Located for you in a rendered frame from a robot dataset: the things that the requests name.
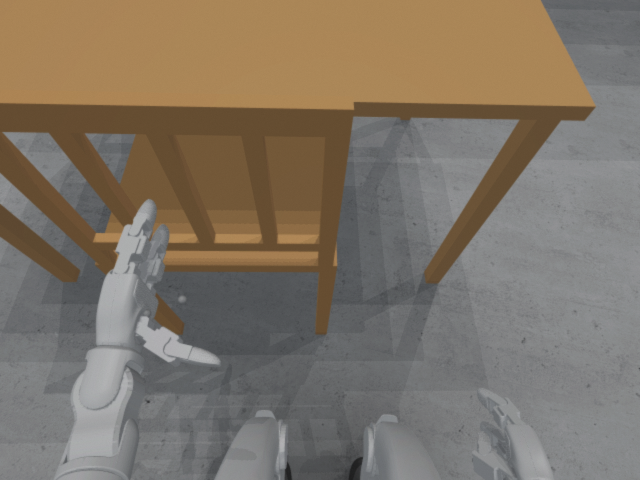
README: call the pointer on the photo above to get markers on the right robot thigh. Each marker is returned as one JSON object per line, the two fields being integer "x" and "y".
{"x": 391, "y": 451}

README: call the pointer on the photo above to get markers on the chair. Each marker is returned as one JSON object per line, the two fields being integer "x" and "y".
{"x": 244, "y": 183}

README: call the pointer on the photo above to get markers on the robot right hand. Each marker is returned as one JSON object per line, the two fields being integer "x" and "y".
{"x": 520, "y": 455}

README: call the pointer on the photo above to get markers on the robot left hand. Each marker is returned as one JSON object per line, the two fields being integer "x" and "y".
{"x": 127, "y": 291}

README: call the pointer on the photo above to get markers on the table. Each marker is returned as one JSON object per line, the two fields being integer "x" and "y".
{"x": 465, "y": 59}

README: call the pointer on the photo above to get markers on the robot left forearm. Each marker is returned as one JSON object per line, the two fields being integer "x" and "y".
{"x": 105, "y": 399}

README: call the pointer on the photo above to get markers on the left robot thigh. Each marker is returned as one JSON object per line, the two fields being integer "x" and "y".
{"x": 258, "y": 450}

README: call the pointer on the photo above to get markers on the robot thigh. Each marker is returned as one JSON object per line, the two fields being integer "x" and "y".
{"x": 391, "y": 451}
{"x": 258, "y": 450}

